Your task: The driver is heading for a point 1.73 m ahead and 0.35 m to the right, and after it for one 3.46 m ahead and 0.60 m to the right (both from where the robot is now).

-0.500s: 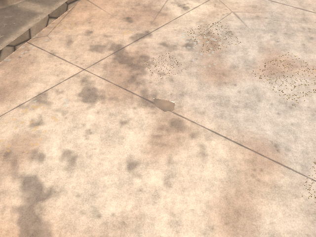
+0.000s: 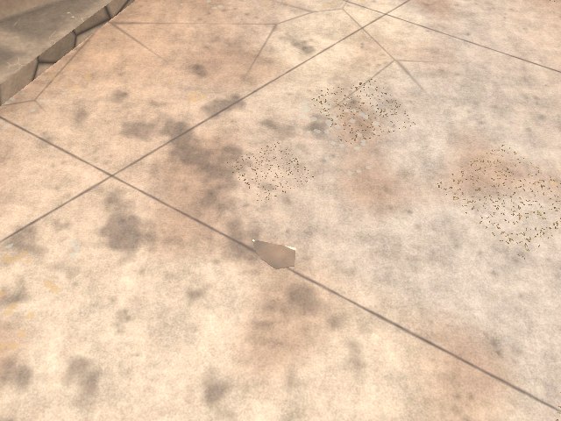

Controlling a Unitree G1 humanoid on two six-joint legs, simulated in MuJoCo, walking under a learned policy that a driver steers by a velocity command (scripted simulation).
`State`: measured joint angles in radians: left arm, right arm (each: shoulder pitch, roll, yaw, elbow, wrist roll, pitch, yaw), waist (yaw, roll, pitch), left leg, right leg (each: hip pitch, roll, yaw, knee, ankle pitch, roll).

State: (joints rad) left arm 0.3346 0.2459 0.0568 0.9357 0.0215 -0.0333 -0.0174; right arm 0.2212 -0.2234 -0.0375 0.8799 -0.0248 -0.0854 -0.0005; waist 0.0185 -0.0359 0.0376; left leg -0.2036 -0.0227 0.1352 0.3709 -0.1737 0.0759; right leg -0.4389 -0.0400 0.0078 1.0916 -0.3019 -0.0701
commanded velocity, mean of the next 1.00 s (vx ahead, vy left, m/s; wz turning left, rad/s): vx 0.50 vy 0.00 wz -0.38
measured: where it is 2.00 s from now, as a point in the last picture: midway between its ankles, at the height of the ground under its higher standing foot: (389, 257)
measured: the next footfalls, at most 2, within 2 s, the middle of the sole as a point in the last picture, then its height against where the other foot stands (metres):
right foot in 0.38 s outside the picture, level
left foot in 0.92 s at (318, 345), level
